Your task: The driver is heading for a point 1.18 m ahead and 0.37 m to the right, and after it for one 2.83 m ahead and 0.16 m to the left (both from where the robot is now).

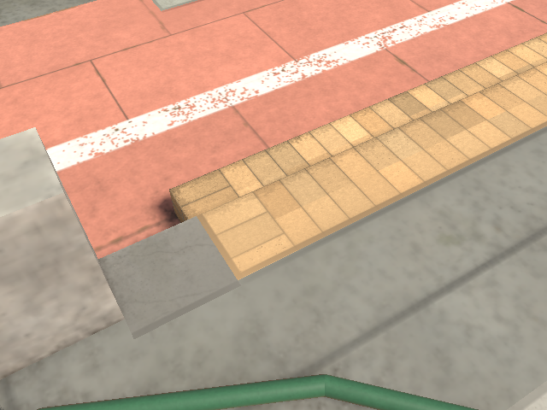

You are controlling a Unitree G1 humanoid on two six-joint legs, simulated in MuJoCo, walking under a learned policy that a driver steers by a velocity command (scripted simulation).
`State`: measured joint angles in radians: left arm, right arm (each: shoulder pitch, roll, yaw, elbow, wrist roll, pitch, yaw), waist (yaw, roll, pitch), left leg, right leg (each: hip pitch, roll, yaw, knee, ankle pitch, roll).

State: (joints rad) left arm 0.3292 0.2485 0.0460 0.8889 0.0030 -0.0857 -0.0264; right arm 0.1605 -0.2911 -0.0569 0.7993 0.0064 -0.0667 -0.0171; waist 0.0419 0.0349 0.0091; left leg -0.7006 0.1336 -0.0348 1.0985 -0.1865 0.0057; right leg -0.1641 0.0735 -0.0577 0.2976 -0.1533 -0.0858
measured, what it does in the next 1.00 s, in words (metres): climbs, turning right: left foot, then right foot 0.05 m higher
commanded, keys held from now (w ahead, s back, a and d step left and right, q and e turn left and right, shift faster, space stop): w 0.10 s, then w+e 0.90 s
